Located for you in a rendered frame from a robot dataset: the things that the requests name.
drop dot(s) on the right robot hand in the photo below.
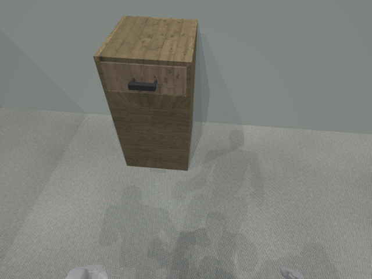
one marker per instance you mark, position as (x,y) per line
(290,274)

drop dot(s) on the left robot hand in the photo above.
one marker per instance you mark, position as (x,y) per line
(88,272)

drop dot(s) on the drawer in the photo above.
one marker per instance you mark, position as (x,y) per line
(170,79)

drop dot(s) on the cabinet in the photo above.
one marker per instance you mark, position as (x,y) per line
(154,130)

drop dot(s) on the handle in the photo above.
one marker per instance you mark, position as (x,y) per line
(139,86)

